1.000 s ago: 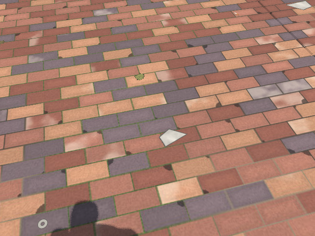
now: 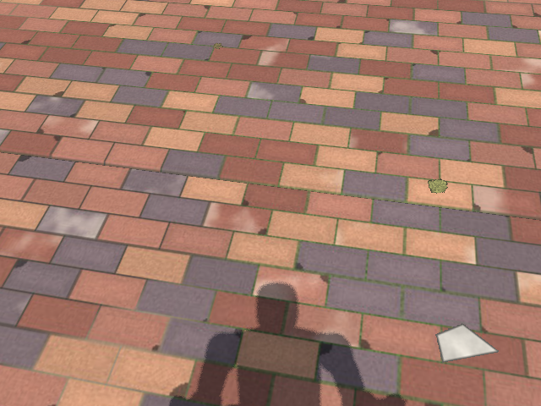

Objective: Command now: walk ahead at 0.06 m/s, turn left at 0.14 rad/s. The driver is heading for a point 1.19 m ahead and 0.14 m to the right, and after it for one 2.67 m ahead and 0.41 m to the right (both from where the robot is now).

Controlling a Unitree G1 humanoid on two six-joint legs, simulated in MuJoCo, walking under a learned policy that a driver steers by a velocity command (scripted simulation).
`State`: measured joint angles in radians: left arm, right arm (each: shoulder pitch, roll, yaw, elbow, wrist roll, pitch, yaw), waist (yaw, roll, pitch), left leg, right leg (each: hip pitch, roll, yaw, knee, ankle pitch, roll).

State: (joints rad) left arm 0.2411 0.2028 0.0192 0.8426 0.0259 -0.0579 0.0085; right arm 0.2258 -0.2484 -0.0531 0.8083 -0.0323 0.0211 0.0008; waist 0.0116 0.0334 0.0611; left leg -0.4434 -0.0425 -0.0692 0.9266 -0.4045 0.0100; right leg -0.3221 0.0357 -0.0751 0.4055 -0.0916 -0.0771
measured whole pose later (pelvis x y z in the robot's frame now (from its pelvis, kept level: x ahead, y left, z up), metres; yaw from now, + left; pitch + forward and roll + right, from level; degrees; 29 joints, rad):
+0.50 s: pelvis +0.08 -0.02 +0.00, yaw +0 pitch +0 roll +1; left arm 0.28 0.23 0.05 0.91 0.03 -0.07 0.00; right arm 0.38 -0.23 -0.06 1.00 -0.02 -0.04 -0.01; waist -0.01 0.03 -0.01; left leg -0.19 -0.01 -0.02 0.57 -0.38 0.05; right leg -0.22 0.02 -0.06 0.47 -0.25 -0.07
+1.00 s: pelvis +0.19 -0.03 +0.00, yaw -1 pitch -1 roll +1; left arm 0.33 0.17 0.02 1.04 0.03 -0.03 -0.01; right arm 0.28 -0.18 -0.04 1.05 -0.02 -0.04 -0.01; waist 0.00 -0.02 0.04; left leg -0.26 -0.05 0.08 0.49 -0.21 0.09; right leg -0.33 0.02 -0.04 0.99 -0.47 -0.09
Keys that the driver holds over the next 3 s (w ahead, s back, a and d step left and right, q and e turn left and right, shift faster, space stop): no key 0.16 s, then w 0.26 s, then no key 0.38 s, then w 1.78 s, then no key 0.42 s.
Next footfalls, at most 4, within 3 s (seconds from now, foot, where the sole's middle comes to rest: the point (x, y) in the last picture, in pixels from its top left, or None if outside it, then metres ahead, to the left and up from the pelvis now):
0.14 left None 0.06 0.11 -0.77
0.46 right None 0.11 -0.10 -0.78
0.86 left None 0.27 0.05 -0.77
1.28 right None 0.35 -0.16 -0.78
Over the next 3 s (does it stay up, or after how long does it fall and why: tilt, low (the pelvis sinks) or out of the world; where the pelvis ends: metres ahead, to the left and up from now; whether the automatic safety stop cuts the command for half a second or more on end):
stays up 1.11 -0.07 0.00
